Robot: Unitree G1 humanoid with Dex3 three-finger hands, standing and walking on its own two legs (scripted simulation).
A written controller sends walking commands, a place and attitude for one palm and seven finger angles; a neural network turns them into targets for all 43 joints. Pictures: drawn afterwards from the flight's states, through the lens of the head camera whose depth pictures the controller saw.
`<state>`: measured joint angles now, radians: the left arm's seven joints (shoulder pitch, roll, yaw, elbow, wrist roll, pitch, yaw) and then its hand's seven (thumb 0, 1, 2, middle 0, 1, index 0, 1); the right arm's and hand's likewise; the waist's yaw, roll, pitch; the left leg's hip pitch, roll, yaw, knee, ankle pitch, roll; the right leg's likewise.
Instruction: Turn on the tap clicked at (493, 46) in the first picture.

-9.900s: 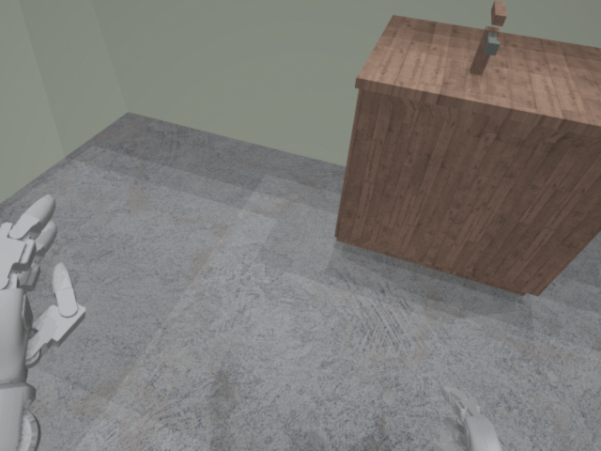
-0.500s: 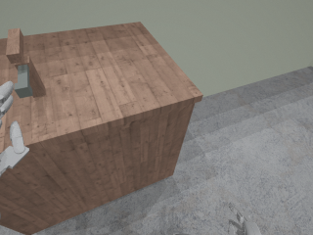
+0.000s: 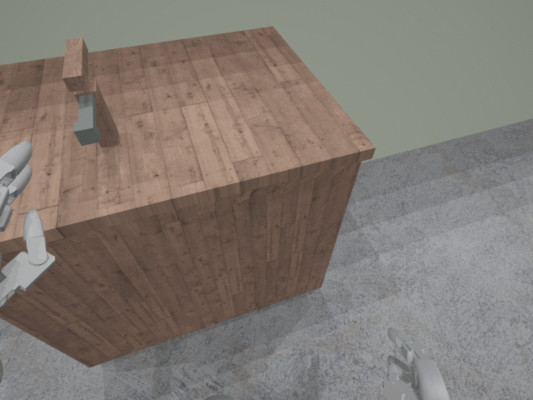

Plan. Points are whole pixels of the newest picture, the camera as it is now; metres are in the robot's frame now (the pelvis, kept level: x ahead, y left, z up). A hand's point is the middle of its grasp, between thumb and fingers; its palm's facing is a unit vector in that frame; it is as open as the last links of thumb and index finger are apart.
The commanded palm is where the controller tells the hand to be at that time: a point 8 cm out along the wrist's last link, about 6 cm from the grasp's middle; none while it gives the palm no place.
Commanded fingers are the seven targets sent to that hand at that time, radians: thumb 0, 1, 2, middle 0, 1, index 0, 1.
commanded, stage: come to a stop and stand still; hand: left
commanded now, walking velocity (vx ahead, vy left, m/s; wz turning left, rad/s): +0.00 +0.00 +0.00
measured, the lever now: (87, 132) +0.46 +0.30 +0.15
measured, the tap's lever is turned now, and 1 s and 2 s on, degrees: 0 0 0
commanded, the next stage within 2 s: look again from close up in 0.18 s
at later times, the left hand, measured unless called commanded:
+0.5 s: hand out of the picture +0.19 +0.25 +0.21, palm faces +0.39 -0.81 -0.44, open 7.4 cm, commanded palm +0.13 +0.28 +0.19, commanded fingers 0.00 0.90 0.90 -0.20 -0.30 -0.20 -0.30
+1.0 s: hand out of the picture +0.16 +0.26 +0.18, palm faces +0.38 -0.85 -0.35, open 7.4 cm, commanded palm +0.10 +0.30 +0.19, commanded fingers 0.00 0.90 0.90 -0.20 -0.30 -0.20 -0.30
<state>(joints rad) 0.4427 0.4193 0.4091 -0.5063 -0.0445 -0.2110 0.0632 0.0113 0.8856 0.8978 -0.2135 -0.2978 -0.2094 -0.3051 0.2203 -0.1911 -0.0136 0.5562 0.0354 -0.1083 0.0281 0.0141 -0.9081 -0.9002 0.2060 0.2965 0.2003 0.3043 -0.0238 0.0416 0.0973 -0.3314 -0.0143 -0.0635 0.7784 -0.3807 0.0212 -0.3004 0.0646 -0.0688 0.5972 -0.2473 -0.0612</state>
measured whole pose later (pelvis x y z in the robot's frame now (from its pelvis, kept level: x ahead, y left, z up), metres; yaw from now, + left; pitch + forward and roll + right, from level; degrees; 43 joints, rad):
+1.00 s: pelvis -0.06 +0.02 +0.00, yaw +0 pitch -4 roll -1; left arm 0.33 0.38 0.33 -0.40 -0.01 -0.17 0.08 0.01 0.89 0.90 -0.21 -0.30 -0.21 -0.30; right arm 0.25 -0.18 0.04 0.56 0.00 -0.10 -0.01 0.02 -0.91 -0.90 0.21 0.30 0.20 0.30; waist 0.02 -0.03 0.03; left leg -0.35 0.00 0.03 0.78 -0.44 0.03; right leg -0.30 0.05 -0.04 0.59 -0.29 -0.08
